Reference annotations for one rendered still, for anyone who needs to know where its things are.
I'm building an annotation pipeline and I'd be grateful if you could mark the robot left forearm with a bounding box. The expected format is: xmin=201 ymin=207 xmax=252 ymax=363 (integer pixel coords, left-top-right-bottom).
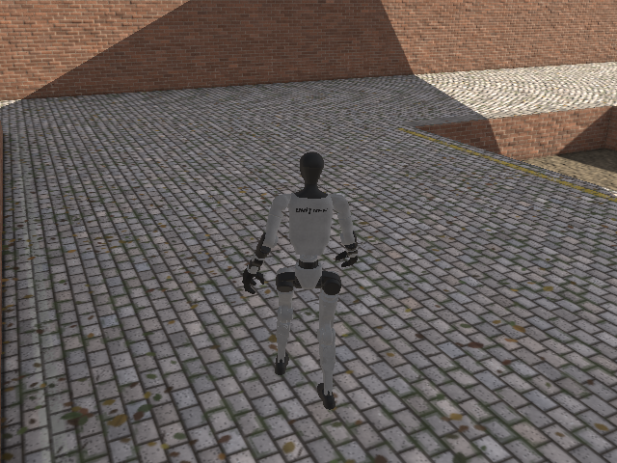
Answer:
xmin=247 ymin=232 xmax=271 ymax=274

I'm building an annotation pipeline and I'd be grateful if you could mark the robot head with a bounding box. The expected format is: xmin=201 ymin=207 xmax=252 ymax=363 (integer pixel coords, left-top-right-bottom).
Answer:
xmin=294 ymin=152 xmax=328 ymax=199

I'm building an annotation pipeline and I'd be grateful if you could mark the robot right forearm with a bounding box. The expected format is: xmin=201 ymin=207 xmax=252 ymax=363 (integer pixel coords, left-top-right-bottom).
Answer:
xmin=344 ymin=231 xmax=358 ymax=258

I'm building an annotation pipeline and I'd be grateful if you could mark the left robot hand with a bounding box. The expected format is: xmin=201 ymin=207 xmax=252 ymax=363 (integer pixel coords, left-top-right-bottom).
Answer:
xmin=242 ymin=265 xmax=264 ymax=294

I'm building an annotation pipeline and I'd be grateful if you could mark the robot right upper arm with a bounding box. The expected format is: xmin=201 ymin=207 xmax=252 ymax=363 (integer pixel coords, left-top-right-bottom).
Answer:
xmin=330 ymin=194 xmax=356 ymax=245

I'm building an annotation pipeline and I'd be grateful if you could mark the right robot foot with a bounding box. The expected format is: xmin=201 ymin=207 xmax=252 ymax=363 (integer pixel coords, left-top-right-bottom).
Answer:
xmin=317 ymin=383 xmax=335 ymax=410

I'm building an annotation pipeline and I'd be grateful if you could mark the right robot hand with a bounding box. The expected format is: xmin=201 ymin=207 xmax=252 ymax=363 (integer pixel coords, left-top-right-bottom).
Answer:
xmin=335 ymin=251 xmax=358 ymax=267

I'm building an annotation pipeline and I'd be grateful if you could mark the robot left upper arm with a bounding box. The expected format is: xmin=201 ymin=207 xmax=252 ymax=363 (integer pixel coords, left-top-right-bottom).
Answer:
xmin=262 ymin=194 xmax=291 ymax=248

